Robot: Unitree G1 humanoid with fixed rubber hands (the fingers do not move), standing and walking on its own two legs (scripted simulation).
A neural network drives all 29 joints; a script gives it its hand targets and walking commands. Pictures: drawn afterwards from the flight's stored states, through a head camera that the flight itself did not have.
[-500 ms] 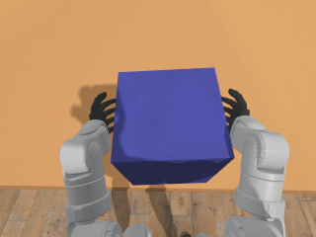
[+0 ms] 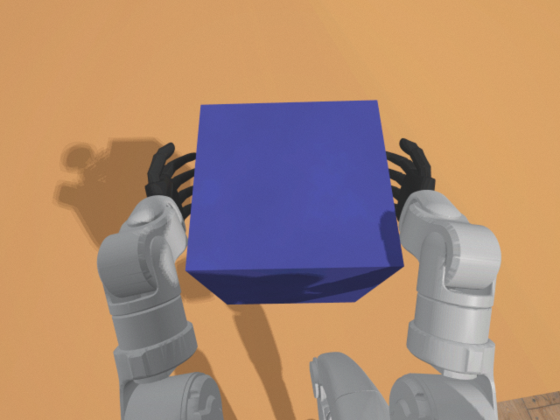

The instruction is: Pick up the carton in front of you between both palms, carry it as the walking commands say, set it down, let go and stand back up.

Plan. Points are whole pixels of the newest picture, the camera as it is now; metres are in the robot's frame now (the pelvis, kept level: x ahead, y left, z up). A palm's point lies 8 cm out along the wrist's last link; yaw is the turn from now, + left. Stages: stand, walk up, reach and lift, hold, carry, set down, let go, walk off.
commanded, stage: carry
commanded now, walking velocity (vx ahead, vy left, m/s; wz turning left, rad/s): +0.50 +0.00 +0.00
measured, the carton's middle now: (289, 219) +0.37 -0.03 +0.05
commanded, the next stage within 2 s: none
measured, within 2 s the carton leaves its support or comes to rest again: neither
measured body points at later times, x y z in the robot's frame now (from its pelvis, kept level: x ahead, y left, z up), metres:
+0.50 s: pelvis +0.36 -0.04 +0.08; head +0.40 -0.04 +0.53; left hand +0.71 +0.16 +0.25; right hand +0.74 -0.15 +0.24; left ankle +0.45 +0.08 -0.60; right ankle +0.32 -0.09 -0.65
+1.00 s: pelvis +0.68 -0.03 +0.09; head +0.72 -0.02 +0.54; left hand +1.00 +0.12 +0.17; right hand +0.99 -0.18 +0.17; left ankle +0.60 +0.06 -0.65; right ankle +0.78 -0.15 -0.63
